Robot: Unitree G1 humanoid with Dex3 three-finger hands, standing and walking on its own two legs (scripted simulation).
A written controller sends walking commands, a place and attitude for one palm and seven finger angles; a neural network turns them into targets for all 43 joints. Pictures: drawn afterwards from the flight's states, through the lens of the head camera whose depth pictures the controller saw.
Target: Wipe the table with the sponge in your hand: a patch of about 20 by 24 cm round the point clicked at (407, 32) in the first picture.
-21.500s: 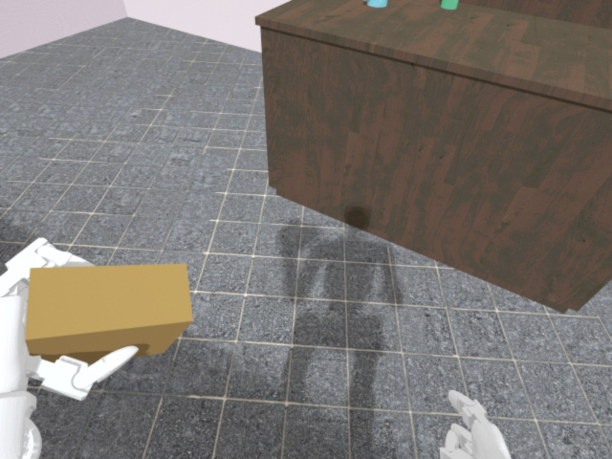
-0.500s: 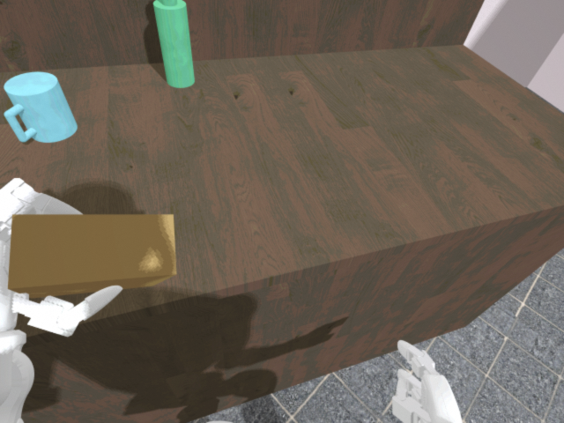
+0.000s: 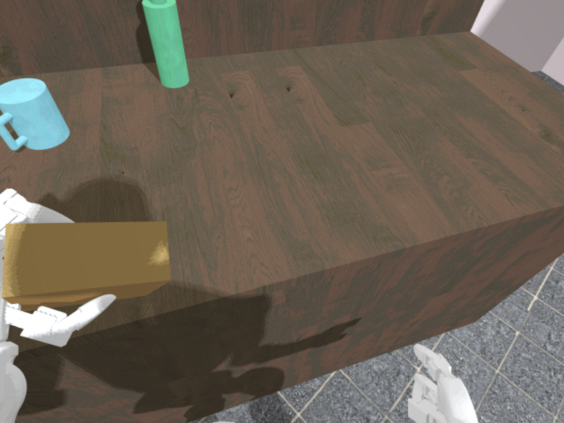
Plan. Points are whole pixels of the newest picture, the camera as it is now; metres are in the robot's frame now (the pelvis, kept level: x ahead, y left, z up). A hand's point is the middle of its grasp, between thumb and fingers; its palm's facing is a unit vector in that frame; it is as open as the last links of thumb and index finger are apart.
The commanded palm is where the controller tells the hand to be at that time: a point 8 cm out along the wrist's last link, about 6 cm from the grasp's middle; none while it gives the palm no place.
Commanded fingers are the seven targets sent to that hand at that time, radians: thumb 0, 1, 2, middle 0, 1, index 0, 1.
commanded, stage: look again from close up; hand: left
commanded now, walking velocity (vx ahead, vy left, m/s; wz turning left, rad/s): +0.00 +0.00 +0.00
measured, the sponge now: (114, 266) +0.24 +0.21 +0.15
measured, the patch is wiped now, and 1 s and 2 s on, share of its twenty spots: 0.00 0.00 0.00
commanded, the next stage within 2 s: come to a stop and stand still in 0.08 s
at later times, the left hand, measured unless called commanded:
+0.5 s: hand (48, 236) +0.24 +0.26 +0.19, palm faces +0.45 -0.79 -0.43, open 10.3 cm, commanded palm +0.17 +0.27 +0.18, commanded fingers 0.00 0.10 1.30 -1.20 -1.60 -1.20 -1.60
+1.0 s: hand (63, 268) +0.22 +0.25 +0.17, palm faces +0.41 -0.85 -0.33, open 10.3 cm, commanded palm +0.16 +0.28 +0.18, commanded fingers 0.00 0.10 1.30 -1.20 -1.60 -1.20 -1.60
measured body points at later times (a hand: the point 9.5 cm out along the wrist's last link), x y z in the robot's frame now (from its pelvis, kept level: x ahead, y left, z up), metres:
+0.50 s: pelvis +0.01 -0.01 +0.00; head +0.04 +0.02 +0.45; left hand +0.21 +0.30 +0.21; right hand +0.20 -0.22 -0.08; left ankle +0.06 +0.11 -0.74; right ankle -0.01 -0.17 -0.74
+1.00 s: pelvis -0.01 +0.00 +0.00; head +0.01 +0.01 +0.45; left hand +0.19 +0.29 +0.19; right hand +0.16 -0.23 -0.07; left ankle +0.06 +0.11 -0.74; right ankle -0.01 -0.17 -0.74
